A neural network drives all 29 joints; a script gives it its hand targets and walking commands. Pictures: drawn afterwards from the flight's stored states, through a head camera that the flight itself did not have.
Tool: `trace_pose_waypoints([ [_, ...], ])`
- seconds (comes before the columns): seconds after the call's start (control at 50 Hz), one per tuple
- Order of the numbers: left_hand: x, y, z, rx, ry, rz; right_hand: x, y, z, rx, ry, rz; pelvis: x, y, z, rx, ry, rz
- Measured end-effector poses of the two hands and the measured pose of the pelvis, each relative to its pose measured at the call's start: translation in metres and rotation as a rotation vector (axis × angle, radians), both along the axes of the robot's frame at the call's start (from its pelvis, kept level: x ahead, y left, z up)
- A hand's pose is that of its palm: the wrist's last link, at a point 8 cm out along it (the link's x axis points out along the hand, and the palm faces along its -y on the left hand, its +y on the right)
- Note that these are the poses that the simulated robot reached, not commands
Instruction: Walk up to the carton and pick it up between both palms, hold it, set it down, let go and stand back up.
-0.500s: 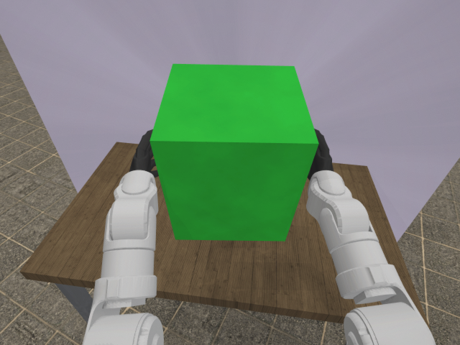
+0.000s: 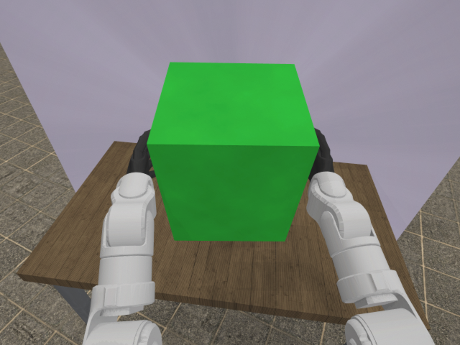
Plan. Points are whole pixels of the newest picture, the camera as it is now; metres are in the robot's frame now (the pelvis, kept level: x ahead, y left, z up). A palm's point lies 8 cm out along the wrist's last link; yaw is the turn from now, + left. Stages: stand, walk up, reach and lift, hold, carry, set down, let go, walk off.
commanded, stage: hold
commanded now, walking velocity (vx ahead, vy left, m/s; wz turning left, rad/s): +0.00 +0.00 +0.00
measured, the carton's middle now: (230, 157) +0.40 +0.00 +0.16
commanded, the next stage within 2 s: none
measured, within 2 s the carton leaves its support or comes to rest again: neither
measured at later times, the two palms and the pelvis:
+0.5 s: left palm (140, 174) +0.35 +0.15 +0.17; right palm (319, 173) +0.35 -0.15 +0.16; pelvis +0.00 +0.00 +0.00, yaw +0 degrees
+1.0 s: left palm (139, 177) +0.35 +0.15 +0.16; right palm (316, 174) +0.35 -0.14 +0.16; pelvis +0.00 +0.00 +0.00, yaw +0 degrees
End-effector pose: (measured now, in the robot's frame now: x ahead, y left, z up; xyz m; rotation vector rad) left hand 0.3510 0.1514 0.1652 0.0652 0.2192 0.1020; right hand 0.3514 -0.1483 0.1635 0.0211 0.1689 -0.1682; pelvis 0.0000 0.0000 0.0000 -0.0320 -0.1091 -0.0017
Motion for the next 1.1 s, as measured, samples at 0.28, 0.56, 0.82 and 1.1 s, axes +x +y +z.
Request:
trace_pose_waypoints([
  [0.28, -0.0004, -0.0027, -0.0006, 0.007, 0.015, 0.002, -0.0010, -0.0027, -0.0045, 0.001, 0.015, -0.001, -0.0004, -0.0010, 0.0006, 0.003, -0.008, -0.005],
  [0.56, 0.0009, 0.0007, 0.0007, 0.003, 0.013, 0.002, 0.0001, 0.0008, -0.0009, -0.004, 0.014, -0.003, -0.0026, -0.0014, 0.0003, 0.004, -0.007, -0.003],
  [0.82, -0.0004, 0.0026, -0.0009, 0.000, 0.009, 0.007, 0.0006, 0.0024, -0.0014, -0.003, 0.008, 0.002, -0.0016, 0.0004, 0.0002, 0.003, -0.011, -0.002],
  [1.1, -0.0006, 0.0023, 0.0006, 0.002, -0.001, 0.009, 0.0008, 0.0022, -0.0003, -0.005, -0.004, 0.001, 0.0002, 0.0005, 0.0004, 0.001, -0.006, 0.002],
])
